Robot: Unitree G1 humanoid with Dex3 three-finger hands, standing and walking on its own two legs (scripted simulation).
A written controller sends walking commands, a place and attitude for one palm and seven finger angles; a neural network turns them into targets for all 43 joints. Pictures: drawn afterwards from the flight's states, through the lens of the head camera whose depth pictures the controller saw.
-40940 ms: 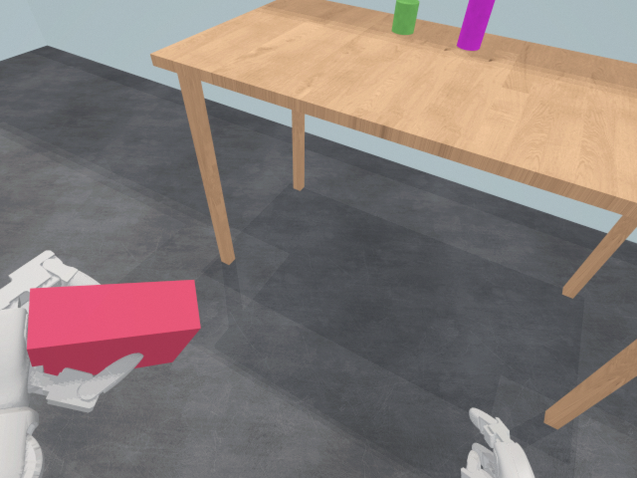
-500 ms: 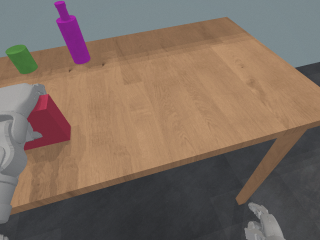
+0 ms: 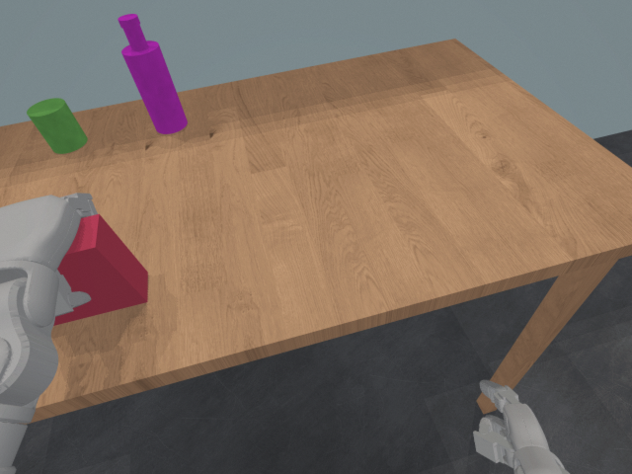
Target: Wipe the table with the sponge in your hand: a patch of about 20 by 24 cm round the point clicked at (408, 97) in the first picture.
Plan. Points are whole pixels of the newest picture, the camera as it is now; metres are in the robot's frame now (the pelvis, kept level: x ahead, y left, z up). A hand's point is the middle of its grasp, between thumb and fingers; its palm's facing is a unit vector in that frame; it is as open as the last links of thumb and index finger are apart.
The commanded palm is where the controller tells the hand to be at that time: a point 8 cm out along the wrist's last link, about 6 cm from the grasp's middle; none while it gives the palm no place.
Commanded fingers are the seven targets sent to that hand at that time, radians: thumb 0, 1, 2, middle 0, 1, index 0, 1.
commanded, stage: wipe back along the first lane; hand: left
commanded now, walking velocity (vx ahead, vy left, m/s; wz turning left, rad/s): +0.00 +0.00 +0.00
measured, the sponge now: (81, 284) +0.28 +0.34 +0.11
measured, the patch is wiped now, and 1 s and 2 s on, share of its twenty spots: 0.95 0.95 0.95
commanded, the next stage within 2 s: lift the sponge slowly off the table in 0.34 s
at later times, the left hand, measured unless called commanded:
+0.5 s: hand (49, 304) +0.22 +0.31 +0.16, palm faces +0.15 -0.03 -0.99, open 9.3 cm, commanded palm +0.18 +0.30 +0.19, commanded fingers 0.00 0.10 1.30 -1.20 -1.60 -1.20 -1.60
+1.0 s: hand (56, 298) +0.23 +0.31 +0.16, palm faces +0.07 -0.03 -1.00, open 9.3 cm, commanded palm +0.19 +0.30 +0.23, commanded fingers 0.00 0.10 1.30 -1.20 -1.60 -1.20 -1.60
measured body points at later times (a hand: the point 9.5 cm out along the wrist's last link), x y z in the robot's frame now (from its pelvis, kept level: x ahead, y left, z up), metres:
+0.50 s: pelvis +0.00 +0.00 +0.00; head +0.00 -0.04 +0.45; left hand +0.21 +0.30 +0.22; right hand +0.24 -0.20 -0.09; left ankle -0.05 +0.09 -0.74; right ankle -0.01 -0.12 -0.74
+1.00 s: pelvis -0.02 -0.02 +0.00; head -0.02 -0.05 +0.45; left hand +0.22 +0.30 +0.21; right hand +0.23 -0.22 -0.09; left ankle -0.05 +0.09 -0.74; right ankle -0.01 -0.12 -0.74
